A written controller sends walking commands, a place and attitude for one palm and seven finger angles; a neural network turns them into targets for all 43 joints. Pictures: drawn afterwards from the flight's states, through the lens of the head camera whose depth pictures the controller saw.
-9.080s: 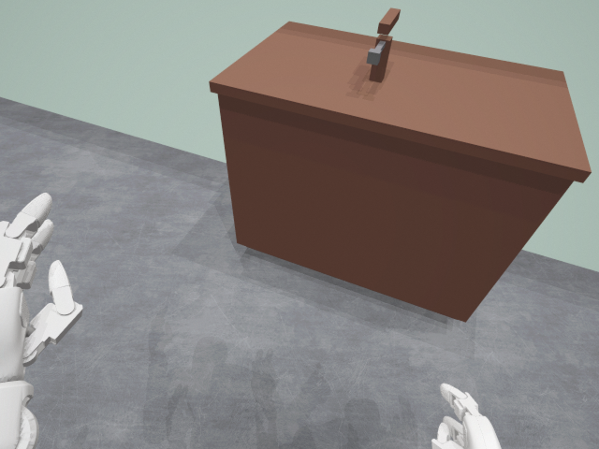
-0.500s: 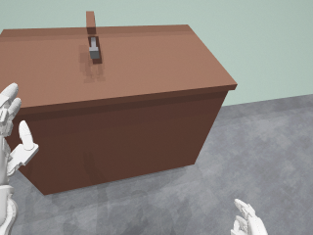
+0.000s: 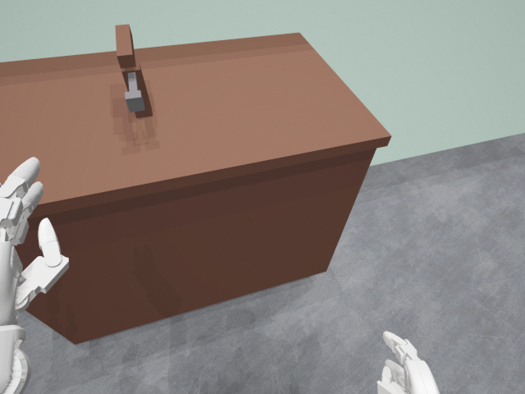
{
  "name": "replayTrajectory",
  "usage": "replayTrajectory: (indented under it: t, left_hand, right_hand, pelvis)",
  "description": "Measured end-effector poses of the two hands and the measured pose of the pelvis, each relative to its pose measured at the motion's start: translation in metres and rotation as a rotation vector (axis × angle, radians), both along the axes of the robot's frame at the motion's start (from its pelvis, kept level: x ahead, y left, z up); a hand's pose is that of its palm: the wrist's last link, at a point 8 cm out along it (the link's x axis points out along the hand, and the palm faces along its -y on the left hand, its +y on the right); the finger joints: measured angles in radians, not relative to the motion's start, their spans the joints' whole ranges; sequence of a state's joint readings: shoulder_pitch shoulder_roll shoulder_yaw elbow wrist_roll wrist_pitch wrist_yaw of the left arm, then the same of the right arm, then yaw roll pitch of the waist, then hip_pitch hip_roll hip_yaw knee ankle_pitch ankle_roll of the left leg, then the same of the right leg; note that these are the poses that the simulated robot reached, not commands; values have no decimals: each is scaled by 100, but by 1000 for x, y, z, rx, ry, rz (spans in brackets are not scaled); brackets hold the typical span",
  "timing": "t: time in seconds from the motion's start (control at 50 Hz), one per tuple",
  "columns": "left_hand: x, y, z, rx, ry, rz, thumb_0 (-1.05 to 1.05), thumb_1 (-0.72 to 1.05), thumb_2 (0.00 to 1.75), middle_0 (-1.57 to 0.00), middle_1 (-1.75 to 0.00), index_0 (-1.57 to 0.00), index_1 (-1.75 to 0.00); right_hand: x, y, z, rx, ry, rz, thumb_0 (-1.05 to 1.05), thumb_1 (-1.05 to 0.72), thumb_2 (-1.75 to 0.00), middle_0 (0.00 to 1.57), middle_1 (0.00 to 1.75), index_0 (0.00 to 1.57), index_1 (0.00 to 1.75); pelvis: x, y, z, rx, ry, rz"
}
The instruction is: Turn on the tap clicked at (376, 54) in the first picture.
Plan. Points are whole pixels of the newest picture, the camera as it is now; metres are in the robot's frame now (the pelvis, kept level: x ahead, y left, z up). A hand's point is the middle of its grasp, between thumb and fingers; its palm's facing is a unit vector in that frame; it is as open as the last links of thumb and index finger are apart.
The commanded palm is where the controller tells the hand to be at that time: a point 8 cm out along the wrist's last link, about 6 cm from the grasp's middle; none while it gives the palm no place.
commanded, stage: come to a stop and stand still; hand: left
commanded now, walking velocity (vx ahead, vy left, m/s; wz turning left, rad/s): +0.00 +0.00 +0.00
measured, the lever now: (135, 101) +0.57 +0.27 +0.13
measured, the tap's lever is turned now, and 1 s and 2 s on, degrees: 0 0 0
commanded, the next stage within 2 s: look again from close up in 0.24 s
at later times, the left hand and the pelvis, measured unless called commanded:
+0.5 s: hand (32, 278) +0.20 +0.25 +0.17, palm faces +0.44 -0.83 -0.34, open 7.4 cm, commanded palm +0.15 +0.29 +0.18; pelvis -0.01 +0.00 +0.01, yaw +1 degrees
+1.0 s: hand (34, 264) +0.22 +0.26 +0.16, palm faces +0.45 -0.82 -0.36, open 7.4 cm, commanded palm +0.16 +0.29 +0.18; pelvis +0.01 +0.01 +0.00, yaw +1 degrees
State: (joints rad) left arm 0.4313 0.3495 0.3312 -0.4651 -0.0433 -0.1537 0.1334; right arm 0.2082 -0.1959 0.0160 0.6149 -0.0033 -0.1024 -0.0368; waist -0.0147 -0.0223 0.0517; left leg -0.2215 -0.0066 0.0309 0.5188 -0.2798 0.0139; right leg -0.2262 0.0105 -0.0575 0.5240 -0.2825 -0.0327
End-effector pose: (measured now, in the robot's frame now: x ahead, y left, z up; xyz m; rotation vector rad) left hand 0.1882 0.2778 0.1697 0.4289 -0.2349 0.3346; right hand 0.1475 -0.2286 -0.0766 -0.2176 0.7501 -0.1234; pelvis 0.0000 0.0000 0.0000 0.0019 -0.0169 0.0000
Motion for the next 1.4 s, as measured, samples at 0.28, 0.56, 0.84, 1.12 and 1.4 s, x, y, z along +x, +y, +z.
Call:
replayTrajectory:
  t: [0.28, 0.56, 0.84, 1.12, 1.4]
  left_hand:
    - [-13, 10, 9, 30, -2, 70, 1, 89, 90, -21, -30, -22, -30]
    - [-29, 18, 8, -16, -25, 77, 1, 89, 90, -21, -30, -21, -30]
    - [-26, 29, 1, -13, 9, 56, 1, 89, 90, -21, -30, -21, -30]
    - [10, 21, -7, -49, -71, 75, 1, 89, 90, -21, -30, -21, -30]
    - [95, 4, 26, 90, -107, -63, 2, 89, 90, -21, -30, -21, -30]
  right_hand:
    - [30, -4, 12, -10, -57, 20, 1, -90, -90, 20, 30, 20, 30]
    - [0, 16, 10, -2, -20, 37, 1, -90, -90, 20, 30, 20, 30]
    - [-14, 20, 7, -17, 7, 0, 1, -90, -90, 20, 30, 21, 30]
    - [26, 10, -7, -31, 67, 23, 1, -90, -90, 20, 30, 21, 30]
    - [89, 27, 2, 53, 11, 13, 1, -90, -90, 20, 30, 20, 30]
  pelvis:
    - [4, -2, 3, -10, 5, 8]
    - [-11, 6, 7, -17, -7, 12]
    - [-11, 17, 6, -14, -2, 3]
    - [31, 7, -7, -35, -2, 33]
    - [86, 3, 0, -28, -2, -30]
